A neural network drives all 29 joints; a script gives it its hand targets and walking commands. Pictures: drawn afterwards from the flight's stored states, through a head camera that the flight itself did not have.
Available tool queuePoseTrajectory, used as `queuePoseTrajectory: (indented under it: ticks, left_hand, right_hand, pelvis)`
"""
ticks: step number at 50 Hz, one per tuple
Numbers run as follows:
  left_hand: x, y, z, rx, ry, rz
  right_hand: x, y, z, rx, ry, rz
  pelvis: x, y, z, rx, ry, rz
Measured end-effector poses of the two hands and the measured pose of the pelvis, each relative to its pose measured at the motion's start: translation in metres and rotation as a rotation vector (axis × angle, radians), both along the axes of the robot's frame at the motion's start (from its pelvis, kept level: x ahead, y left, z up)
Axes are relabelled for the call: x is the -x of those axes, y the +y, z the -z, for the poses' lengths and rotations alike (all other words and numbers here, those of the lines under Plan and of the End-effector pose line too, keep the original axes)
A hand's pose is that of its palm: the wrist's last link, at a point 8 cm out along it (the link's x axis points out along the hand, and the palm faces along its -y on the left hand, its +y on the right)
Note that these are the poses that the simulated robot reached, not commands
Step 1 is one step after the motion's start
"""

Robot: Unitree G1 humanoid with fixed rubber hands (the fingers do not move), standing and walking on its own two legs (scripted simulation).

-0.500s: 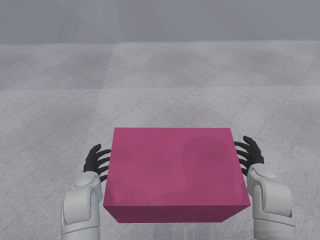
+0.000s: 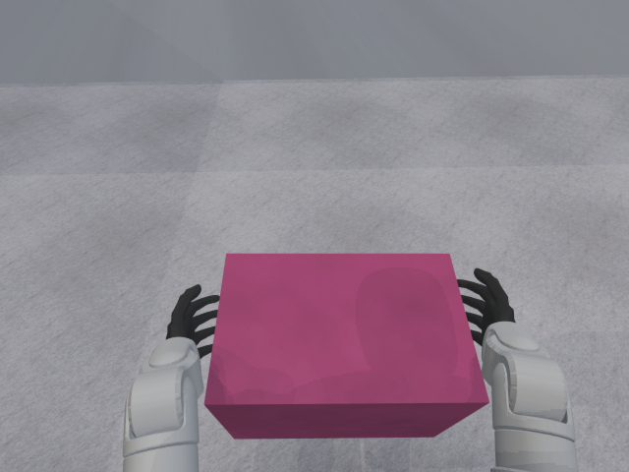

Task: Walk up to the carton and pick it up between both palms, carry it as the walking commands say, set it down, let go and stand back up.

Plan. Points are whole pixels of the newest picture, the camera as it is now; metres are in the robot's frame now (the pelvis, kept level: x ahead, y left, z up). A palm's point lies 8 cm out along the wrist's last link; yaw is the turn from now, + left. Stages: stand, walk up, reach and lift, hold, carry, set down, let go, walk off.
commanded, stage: carry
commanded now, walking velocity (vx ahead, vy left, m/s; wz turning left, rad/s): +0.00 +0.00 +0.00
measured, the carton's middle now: (336, 351) +0.29 -0.01 -0.03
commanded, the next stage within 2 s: none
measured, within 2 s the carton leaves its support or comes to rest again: neither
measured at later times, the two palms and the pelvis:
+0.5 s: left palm (199, 344) +0.27 +0.17 +0.04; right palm (506, 331) +0.28 -0.21 +0.05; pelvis +0.00 -0.02 +0.00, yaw +0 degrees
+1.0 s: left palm (212, 335) +0.28 +0.16 +0.04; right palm (512, 321) +0.29 -0.22 +0.05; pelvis +0.01 -0.03 +0.00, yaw +0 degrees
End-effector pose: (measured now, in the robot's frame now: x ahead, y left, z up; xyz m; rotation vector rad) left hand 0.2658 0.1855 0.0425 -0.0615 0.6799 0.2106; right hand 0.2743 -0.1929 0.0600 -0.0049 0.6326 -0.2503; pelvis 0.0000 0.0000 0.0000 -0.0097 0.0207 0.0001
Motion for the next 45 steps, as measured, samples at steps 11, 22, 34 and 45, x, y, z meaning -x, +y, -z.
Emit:
queuePoseTrajectory:
  ticks: [11, 22, 34, 45]
  left_hand:
    - [-0.001, -0.008, 0.003, -0.011, 0.005, 0.010]
    - [-0.005, -0.015, 0.005, -0.020, 0.006, 0.018]
    - [-0.010, -0.022, 0.006, -0.026, 0.006, 0.023]
    - [-0.016, -0.028, 0.006, -0.034, 0.006, 0.024]
  right_hand:
    - [0.000, -0.008, 0.004, 0.006, 0.004, -0.003]
    - [-0.003, -0.015, 0.007, 0.011, 0.005, -0.004]
    - [-0.007, -0.022, 0.007, 0.015, 0.005, -0.007]
    - [-0.014, -0.028, 0.008, 0.014, 0.005, -0.012]
  pelvis:
    - [0.001, -0.007, 0.000, -0.001, -0.002, 0.003]
    - [-0.001, -0.013, 0.000, -0.004, -0.002, 0.006]
    - [-0.006, -0.020, 0.000, -0.008, -0.001, 0.008]
    - [-0.011, -0.025, 0.000, -0.011, -0.001, 0.007]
